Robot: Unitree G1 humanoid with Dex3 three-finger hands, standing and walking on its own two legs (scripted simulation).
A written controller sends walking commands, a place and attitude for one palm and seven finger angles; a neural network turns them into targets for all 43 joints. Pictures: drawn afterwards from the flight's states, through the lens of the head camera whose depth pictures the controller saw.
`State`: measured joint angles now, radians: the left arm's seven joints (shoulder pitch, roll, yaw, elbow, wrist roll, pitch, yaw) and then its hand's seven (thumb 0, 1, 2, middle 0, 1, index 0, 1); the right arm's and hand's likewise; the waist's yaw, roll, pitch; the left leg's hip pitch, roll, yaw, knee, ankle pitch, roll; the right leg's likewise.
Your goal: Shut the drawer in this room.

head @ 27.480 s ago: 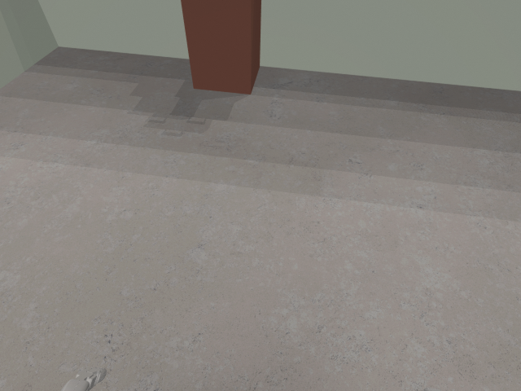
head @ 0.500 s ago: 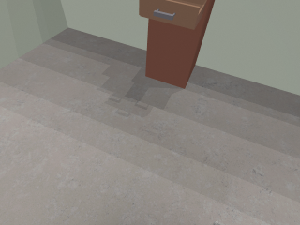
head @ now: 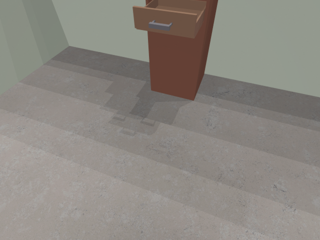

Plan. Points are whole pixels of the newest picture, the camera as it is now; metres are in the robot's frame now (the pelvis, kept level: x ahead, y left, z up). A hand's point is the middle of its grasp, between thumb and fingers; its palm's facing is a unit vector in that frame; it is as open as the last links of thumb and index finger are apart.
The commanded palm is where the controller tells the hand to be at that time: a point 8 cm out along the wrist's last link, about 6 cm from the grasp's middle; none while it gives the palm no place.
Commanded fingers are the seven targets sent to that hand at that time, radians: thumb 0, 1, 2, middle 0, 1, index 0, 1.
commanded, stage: stand and wait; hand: left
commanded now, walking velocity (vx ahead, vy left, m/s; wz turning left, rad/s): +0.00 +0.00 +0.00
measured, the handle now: (160, 24) +1.22 +0.05 +0.00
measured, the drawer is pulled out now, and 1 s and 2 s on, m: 0.24 0.24 0.24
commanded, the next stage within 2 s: look at it before walking up in 0.28 s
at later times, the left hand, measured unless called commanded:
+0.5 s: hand out of the picture -0.03 +0.14 -0.18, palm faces +0.06 -0.99 -0.14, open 7.4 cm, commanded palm none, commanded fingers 0.00 0.90 0.90 -0.20 -0.30 -0.20 -0.30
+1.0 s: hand out of the picture +0.00 +0.18 -0.18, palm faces +0.03 -0.98 -0.17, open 7.3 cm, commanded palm none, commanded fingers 0.00 0.90 0.90 -0.20 -0.30 -0.20 -0.30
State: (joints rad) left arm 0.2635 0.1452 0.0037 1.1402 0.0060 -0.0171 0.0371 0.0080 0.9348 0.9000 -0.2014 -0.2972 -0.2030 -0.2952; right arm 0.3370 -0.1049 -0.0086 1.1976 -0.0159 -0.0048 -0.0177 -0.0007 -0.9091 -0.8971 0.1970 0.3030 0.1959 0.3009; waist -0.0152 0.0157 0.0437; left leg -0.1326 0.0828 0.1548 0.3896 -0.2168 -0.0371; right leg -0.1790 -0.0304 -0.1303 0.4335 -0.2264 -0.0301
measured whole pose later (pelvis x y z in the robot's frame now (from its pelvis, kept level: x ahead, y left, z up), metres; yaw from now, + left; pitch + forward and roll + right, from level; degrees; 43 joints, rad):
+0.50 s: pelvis +0.00 +0.00 +0.00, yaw +0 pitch -2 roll +0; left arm 0.33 0.09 0.00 1.16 0.01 -0.02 0.04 0.00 0.91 0.90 -0.20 -0.30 -0.20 -0.30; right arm 0.29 -0.11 -0.02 1.16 -0.01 -0.01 -0.03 0.00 -0.91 -0.90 0.20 0.30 0.20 0.30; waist 0.00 0.00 0.03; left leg -0.14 0.10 0.14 0.40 -0.23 -0.04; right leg -0.16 -0.02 -0.14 0.41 -0.22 -0.03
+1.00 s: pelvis +0.01 +0.02 +0.00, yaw +0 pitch -1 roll +0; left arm 0.30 0.13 0.00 1.14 0.02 -0.02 0.04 0.00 0.91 0.90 -0.20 -0.30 -0.20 -0.30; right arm 0.30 -0.10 -0.02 1.16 -0.01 -0.02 -0.03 0.00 -0.91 -0.90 0.20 0.30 0.20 0.30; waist 0.00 -0.01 0.04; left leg -0.13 0.06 0.17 0.41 -0.25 -0.01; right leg -0.16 -0.05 -0.12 0.41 -0.22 0.01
